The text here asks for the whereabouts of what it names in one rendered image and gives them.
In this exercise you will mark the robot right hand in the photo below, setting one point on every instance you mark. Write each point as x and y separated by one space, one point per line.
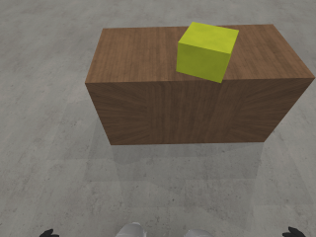
293 233

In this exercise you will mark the carton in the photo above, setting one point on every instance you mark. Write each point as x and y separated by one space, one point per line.
204 51

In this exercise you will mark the pedestal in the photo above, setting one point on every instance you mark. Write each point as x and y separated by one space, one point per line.
141 98

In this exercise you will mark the left robot thigh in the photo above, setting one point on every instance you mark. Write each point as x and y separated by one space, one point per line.
132 230

